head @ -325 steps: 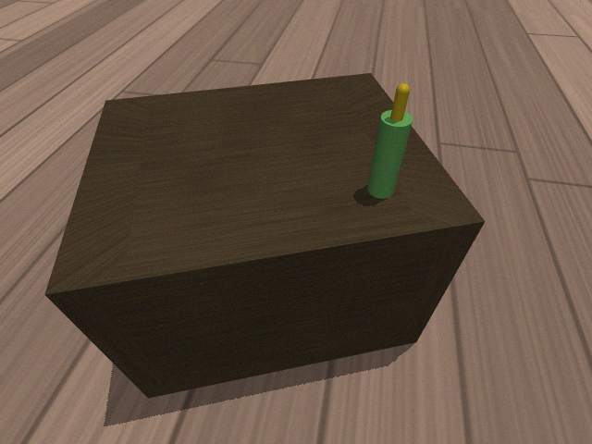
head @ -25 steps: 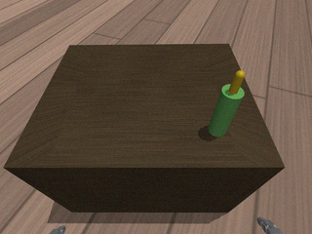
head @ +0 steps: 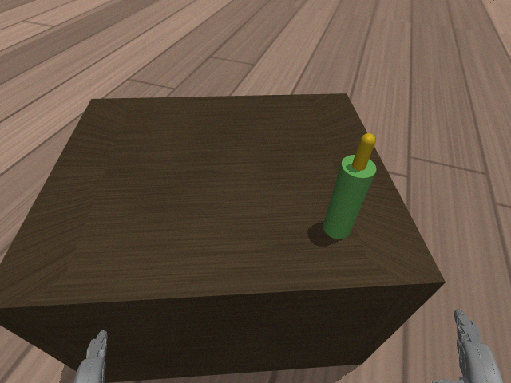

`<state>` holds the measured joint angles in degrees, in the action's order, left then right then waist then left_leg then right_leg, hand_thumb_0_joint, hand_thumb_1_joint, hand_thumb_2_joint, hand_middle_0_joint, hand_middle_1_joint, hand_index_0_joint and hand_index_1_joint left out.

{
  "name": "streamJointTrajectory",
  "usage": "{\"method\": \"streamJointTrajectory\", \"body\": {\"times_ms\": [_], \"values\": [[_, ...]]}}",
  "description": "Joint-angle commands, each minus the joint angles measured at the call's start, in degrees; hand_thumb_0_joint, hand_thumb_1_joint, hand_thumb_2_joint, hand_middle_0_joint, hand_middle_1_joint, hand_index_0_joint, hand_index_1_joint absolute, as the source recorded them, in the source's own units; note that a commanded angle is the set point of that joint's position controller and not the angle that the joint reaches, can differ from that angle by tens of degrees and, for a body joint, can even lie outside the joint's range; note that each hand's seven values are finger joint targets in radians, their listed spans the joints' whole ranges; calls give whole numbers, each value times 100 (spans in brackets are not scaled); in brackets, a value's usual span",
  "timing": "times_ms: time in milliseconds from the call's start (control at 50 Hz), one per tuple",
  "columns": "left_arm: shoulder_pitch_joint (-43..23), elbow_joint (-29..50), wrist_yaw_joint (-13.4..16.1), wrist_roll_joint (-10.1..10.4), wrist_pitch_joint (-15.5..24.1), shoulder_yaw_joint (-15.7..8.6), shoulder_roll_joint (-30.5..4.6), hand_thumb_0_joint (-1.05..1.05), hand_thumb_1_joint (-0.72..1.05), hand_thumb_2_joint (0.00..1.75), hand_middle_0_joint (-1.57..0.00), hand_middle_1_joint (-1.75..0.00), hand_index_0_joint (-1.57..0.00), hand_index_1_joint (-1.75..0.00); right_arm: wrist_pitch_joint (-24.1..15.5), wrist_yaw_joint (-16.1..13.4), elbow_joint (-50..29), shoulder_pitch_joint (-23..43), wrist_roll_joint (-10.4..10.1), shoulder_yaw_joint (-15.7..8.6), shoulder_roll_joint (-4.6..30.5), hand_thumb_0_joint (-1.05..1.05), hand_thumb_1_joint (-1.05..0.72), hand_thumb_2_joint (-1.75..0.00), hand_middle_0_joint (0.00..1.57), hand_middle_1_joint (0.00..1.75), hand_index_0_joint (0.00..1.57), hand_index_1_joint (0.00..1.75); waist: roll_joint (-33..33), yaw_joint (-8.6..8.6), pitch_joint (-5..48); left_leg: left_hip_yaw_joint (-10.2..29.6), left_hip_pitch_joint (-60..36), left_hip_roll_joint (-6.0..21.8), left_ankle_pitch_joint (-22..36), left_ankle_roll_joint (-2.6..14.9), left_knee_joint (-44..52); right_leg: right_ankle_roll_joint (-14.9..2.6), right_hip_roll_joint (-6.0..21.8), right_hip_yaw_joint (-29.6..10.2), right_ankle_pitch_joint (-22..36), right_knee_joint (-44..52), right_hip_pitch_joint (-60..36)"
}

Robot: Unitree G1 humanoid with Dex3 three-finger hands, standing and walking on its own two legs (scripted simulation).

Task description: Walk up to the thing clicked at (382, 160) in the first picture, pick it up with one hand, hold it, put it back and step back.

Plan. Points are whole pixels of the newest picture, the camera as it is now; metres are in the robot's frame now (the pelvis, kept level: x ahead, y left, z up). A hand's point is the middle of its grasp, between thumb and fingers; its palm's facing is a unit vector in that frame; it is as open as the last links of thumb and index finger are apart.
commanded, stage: rise first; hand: right
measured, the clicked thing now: (350, 188) +0.49 -0.19 +0.01
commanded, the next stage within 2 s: go down in 0.88 s
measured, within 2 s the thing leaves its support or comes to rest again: neither
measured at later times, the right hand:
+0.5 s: hand (455, 360) +0.17 -0.27 -0.01, palm faces +0.30 +0.88 -0.36, open 17.6 cm
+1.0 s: hand (472, 364) +0.16 -0.27 +0.02, palm faces +0.32 +0.86 -0.39, open 17.6 cm
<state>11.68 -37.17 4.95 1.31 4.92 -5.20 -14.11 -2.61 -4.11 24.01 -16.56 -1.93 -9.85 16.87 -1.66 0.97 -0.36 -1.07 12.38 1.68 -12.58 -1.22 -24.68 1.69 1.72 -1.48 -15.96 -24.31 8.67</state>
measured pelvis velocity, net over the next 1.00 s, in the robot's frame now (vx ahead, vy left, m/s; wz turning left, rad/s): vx -0.02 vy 0.00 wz -0.01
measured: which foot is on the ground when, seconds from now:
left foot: down 0.00-1.00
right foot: down 0.00-1.00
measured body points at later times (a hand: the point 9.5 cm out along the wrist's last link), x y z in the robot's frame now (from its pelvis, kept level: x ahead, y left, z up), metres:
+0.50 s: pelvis -0.01 +0.00 +0.00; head -0.01 +0.01 +0.45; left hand +0.15 +0.27 -0.08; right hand +0.15 -0.31 +0.02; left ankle +0.00 +0.13 -0.74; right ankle -0.03 -0.14 -0.74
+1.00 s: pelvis -0.02 +0.00 +0.00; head -0.02 +0.01 +0.45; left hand +0.14 +0.27 -0.09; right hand +0.14 -0.32 +0.04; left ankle +0.00 +0.13 -0.74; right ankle -0.03 -0.14 -0.74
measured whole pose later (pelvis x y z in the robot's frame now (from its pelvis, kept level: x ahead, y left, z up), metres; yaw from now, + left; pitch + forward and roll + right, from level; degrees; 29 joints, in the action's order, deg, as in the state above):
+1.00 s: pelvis -0.02 +0.00 +0.00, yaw +0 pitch -3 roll +0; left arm 13.3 -37.2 2.7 0.5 7.2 -7.1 -13.2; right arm -10.0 -2.3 7.5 -23.2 -1.9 -15.5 17.2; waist -1.8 1.6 -2.7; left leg -1.5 9.7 1.9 -10.7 -1.1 -23.3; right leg 1.7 1.6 -1.9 -14.1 -23.2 6.3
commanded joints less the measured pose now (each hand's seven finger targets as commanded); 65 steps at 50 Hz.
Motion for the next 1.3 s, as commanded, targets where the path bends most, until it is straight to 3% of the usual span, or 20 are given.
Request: {"method": "streamJointTrajectory", "body": {"times_ms": [0,60,180,260,300,400,440,500,540,860,900,940,960,980,1000,1020,1040,1060,1160,1280], "values": [[-173,952,24,31,210,-163,-653,0,-54,5,-5,-5,-5,-6,-364,-85,-1289,107,-32,-651,1219,0,61,-4,4,6,5,6,-6,116,614,-302,-668,-105,1457,89,241,-164,-224,339,1814,317,27],[-231,940,5,6,202,-435,-932,0,-54,5,-5,-6,-5,-5,-376,-58,-1459,59,-57,-752,1225,0,61,-4,4,6,5,6,-3,62,497,-291,-635,-101,1337,86,287,-175,-215,339,1655,358,51],[-381,1053,-61,9,220,-241,-628,0,-54,6,-5,-6,-5,-6,-504,-9,-1943,39,-55,-746,1101,0,61,-4,4,6,5,6,50,90,438,-290,-688,-89,1226,79,346,-192,-227,338,1541,371,-31],[-349,1075,-18,-15,260,-496,-916,0,-55,6,-5,-6,-5,-6,-578,-16,-2131,-1,-58,-763,1113,0,59,-4,4,6,5,6,81,36,460,-301,-661,-96,1203,87,327,-183,-211,316,1525,387,-112],[-269,971,-60,-16,256,-279,-607,0,-55,6,-5,-6,-5,-6,-636,-9,-2290,-119,-32,-765,1065,0,61,-4,4,6,5,6,-66,139,475,-323,-755,-108,1249,119,300,-150,-200,302,1630,409,-78],[-214,905,-84,-20,282,-354,-632,0,-55,6,-5,-5,-5,-6,-712,9,-2364,-193,-46,-833,1082,0,60,-4,4,6,5,6,-120,105,278,-316,-710,-104,1071,117,374,-160,-210,319,1442,444,-25],[-197,867,-66,-21,295,-668,-966,0,-55,6,-5,-5,-5,-6,-720,8,-2461,-191,-55,-913,1179,0,60,-4,4,6,5,6,-110,89,300,-334,-680,-122,1029,130,370,-148,-195,295,1408,482,9],[-350,963,-136,-13,344,-326,-566,0,-55,6,-5,-5,-5,-6,-793,42,-2631,-212,-46,-893,1077,0,61,-4,4,6,5,6,-49,151,265,-351,-743,-133,861,133,412,-163,-176,276,1261,521,83],[-280,896,-112,-3,361,-553,-802,0,-55,6,-5,-5,-5,-6,-826,41,-2607,-139,-68,-938,1151,0,60,-4,4,6,5,6,-77,89,226,-343,-652,-136,779,131,431,-169,-185,292,1147,535,65],[-376,861,-166,-12,511,-419,-617,0,-56,7,-5,-6,-5,-6,-1054,85,-2676,-261,-64,-1089,1200,0,59,-5,4,6,5,6,29,185,120,-319,-659,-85,419,108,559,-215,-270,327,798,572,154],[-354,978,-131,-19,535,-619,-834,0,-56,8,-5,-6,-5,-6,-1092,70,-2679,-189,-68,-1191,1281,0,59,-5,4,6,5,6,99,102,181,-329,-650,-97,390,107,557,-224,-251,308,752,591,111],[-356,891,-168,-12,541,-394,-587,0,-48,0,-6,-5,-7,-4,-1127,99,-2605,-311,-58,-1007,1098,0,51,-5,4,6,5,6,39,120,126,-326,-641,-98,386,116,556,-214,-256,311,751,593,113],[-680,880,-251,-158,571,-194,-394,0,-56,8,-6,-6,-5,-7,-1291,160,-3117,-414,-7,-832,548,0,53,-6,4,6,5,6,32,115,308,-306,-523,-142,464,96,402,-208,-239,232,767,446,242],[-245,790,-137,3,559,-656,-811,0,-48,0,-6,-5,-7,-4,-1188,52,-2509,-300,-52,-1442,1534,0,51,-6,4,6,4,6,-42,171,270,-324,-728,-86,548,121,484,-198,-243,296,910,546,130],[-404,548,-219,-178,529,-385,-538,0,-56,8,-6,-6,-5,-7,-1353,122,-3366,-56,6,-1079,888,0,53,-6,4,6,5,6,-239,62,523,-290,-558,-148,682,116,313,-177,-222,206,960,432,122],[-385,777,-144,-18,553,-633,-875,0,-49,0,-6,-5,-7,-4,-1213,61,-2326,-276,-30,-1398,1514,0,50,-6,4,6,4,6,-133,133,204,-322,-625,-107,571,140,441,-179,-230,281,929,553,135],[-508,546,-230,-186,516,-351,-476,0,-53,3,-5,-5,-5,-5,-1371,149,-3077,-195,36,-985,739,0,56,-2,5,5,5,5,-136,-29,306,-269,-391,-141,572,100,341,-198,-244,220,817,411,206],[-573,730,-216,-186,564,-484,-665,0,-53,3,-5,-5,-5,-5,-1457,168,-2989,-3,-36,-1317,960,0,54,-3,5,5,5,5,44,-21,465,-268,-446,-129,542,71,334,-224,-251,217,775,348,191],[-489,961,-72,-181,528,-728,-990,0,-54,3,-5,-4,-5,-5,-1606,347,-2434,720,-150,-1629,1384,0,54,-3,5,5,5,5,265,-215,565,-193,-349,-84,557,34,319,-258,-292,195,692,253,127],[-538,425,22,-73,518,-230,-539,0,-53,2,-5,-4,-5,-4,-1694,1139,-1452,2036,-611,-1909,1904,0,57,-2,5,5,5,5,-25,-223,498,-100,-77,-16,552,24,219,-279,-318,139,571,86,435]]}}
